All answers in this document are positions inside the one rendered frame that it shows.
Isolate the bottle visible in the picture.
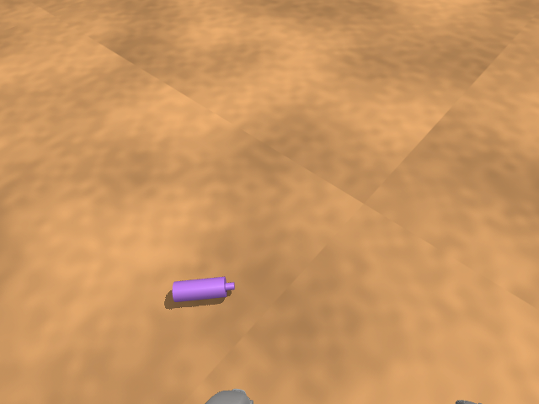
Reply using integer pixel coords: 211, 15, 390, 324
173, 277, 235, 302

